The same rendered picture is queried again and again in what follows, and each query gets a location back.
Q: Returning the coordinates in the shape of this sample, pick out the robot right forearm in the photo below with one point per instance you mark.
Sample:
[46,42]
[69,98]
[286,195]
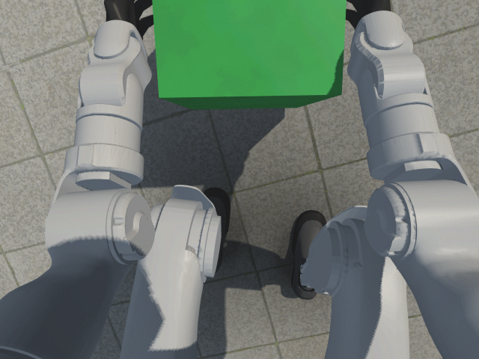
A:
[396,105]

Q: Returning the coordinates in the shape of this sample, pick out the right robot hand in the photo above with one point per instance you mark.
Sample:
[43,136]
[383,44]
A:
[364,7]

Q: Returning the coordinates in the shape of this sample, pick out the left robot foot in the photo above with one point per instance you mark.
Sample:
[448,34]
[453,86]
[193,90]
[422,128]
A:
[221,202]

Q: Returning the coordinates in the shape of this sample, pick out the left robot hand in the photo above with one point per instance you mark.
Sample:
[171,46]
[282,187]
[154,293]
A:
[131,12]

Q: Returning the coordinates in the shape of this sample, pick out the robot right upper arm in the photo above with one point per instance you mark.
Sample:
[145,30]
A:
[430,230]

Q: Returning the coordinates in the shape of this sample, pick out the robot left forearm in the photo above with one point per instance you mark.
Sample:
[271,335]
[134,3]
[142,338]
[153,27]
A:
[109,116]

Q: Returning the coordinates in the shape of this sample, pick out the robot left upper arm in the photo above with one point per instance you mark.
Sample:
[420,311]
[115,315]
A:
[93,239]

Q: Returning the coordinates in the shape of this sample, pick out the right robot shin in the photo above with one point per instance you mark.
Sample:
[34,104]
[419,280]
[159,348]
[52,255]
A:
[309,269]

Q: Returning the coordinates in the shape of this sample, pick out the carton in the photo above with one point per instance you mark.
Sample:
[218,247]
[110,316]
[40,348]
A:
[233,54]

